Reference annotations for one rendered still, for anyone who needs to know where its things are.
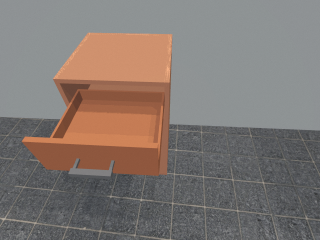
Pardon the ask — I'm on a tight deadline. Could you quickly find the drawer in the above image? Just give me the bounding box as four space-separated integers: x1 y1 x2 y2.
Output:
22 89 165 176

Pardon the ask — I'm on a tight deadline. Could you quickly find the cabinet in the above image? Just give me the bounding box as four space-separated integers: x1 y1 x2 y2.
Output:
53 32 173 175

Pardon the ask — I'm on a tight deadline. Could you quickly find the handle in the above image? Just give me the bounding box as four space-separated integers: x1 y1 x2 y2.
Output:
68 158 115 180

